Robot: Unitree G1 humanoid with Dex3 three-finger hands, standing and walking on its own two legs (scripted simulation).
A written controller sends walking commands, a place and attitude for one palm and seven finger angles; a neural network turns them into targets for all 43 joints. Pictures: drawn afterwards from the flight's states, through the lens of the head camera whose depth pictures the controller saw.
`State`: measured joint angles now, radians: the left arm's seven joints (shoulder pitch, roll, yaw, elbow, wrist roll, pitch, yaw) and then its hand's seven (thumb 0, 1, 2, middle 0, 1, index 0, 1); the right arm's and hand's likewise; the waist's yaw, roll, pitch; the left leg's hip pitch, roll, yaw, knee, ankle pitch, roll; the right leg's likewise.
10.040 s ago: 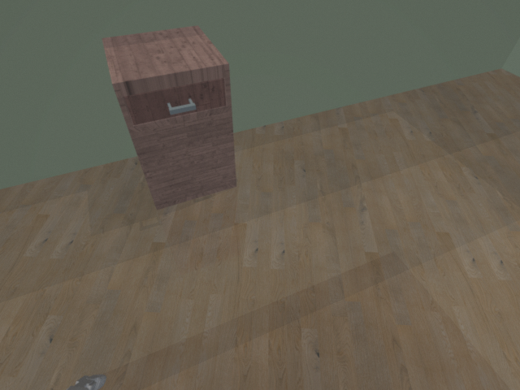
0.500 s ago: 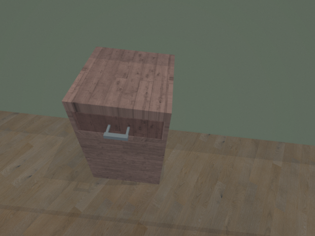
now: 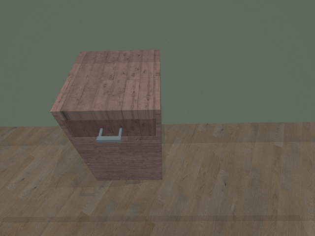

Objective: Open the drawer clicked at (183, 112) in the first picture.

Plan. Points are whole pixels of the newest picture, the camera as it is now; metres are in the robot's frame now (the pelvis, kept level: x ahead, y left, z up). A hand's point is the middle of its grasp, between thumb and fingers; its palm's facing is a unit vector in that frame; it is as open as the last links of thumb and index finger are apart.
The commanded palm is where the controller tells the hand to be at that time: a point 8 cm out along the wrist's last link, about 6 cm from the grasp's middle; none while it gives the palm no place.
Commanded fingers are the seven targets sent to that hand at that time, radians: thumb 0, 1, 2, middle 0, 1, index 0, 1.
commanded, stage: look again from close up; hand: left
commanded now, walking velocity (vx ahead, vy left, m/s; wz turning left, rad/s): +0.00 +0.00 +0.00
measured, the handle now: (110, 135) +0.54 +0.22 -0.19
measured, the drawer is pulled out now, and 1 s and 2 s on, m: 0.00 0.00 0.00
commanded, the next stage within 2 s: raise the hand with hooked fingers in 0.40 s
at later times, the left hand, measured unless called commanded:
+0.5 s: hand out of the picture +0.03 +0.15 -0.17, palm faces +0.02 -0.98 -0.20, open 7.3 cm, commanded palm +0.12 +0.20 -0.06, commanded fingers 0.00 0.88 0.89 -0.20 -0.31 -0.20 -0.31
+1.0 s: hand (89, 233) +0.15 +0.18 -0.07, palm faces -0.08 -0.15 -0.99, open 9.0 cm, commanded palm +0.17 +0.21 +0.00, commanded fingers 0.00 0.29 0.64 -0.24 -0.69 -0.24 -0.69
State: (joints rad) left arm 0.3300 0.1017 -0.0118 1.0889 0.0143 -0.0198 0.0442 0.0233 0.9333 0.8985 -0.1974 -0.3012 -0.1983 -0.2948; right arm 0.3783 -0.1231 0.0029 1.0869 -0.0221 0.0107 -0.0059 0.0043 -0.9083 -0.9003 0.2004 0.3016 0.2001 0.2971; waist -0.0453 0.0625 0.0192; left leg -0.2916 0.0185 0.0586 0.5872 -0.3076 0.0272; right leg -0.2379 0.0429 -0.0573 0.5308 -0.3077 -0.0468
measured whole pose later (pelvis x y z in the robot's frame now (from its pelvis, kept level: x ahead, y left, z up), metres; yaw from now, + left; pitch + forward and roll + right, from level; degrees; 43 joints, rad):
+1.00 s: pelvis -0.03 -0.02 -0.03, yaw -1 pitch +8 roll +2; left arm 0.37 0.28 -0.16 0.14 1.13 -0.03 0.47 0.00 0.51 0.73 -0.24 -0.55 -0.24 -0.55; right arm 0.07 -0.25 -0.04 0.51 -0.06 0.09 0.01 0.01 -0.91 -0.90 0.20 0.30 0.20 0.30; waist 0.10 -0.01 -0.11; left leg -0.58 0.01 0.08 0.79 -0.35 0.01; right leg -0.59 0.03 -0.02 0.85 -0.40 -0.07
